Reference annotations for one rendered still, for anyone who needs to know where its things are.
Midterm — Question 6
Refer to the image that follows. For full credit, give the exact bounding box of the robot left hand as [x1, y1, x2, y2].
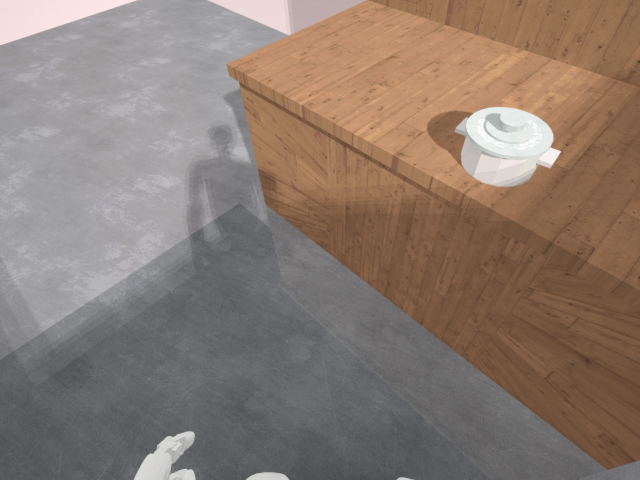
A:
[134, 431, 196, 480]

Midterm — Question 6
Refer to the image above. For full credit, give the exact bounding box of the pot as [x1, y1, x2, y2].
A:
[455, 117, 561, 187]

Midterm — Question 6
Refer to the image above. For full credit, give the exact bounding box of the lid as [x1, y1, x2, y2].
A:
[465, 107, 553, 160]

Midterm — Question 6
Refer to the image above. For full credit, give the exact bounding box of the knob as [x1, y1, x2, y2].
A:
[498, 112, 527, 132]

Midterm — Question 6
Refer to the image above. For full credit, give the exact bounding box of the table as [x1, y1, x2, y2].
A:
[227, 0, 640, 470]

